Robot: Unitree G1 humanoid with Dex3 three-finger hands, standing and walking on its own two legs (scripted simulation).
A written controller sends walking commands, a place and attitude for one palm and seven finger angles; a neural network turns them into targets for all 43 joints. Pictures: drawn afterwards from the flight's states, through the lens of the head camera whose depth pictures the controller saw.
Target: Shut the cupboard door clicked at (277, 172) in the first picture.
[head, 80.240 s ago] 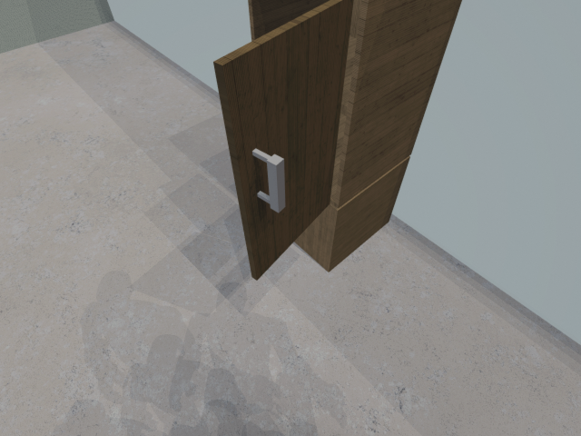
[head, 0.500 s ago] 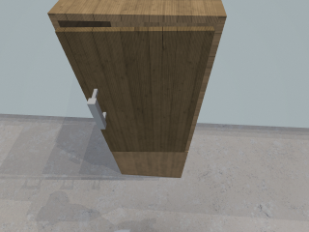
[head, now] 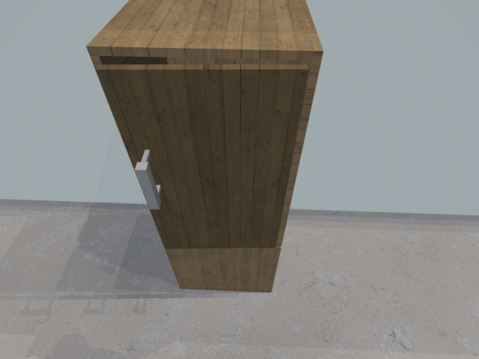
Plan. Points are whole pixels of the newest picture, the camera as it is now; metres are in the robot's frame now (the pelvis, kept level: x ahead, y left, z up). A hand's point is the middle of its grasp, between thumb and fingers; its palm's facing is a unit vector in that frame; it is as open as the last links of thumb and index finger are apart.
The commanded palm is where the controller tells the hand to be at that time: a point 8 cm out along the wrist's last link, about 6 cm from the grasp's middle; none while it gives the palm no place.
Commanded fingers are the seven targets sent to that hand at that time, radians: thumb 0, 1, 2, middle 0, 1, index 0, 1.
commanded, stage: come to a stop and stand still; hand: left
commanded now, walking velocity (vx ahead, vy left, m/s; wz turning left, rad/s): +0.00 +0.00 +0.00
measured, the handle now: (151, 179) +0.47 +0.21 +0.01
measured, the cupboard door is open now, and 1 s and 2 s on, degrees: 3 3 3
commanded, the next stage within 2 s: look again from close up in 0.48 s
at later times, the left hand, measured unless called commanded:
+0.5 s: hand out of the picture +0.02 +0.24 -0.16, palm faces -0.03 -0.96 -0.27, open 7.4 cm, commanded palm none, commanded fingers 0.00 0.90 0.90 -0.20 -0.30 -0.20 -0.30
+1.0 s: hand out of the picture +0.00 +0.22 -0.17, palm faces -0.03 -0.97 -0.22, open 7.4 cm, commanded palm none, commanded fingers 0.00 0.90 0.90 -0.20 -0.30 -0.20 -0.30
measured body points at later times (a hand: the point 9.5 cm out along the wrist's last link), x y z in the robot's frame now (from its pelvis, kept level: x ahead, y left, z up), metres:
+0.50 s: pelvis -0.03 +0.03 +0.01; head -0.03 +0.03 +0.45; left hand +0.02 +0.29 -0.14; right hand +0.04 -0.24 -0.13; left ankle -0.02 +0.12 -0.74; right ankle +0.00 -0.11 -0.74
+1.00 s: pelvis -0.02 +0.04 +0.01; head -0.01 +0.04 +0.46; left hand +0.00 +0.28 -0.15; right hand +0.01 -0.21 -0.15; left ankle -0.02 +0.12 -0.74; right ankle +0.00 -0.11 -0.74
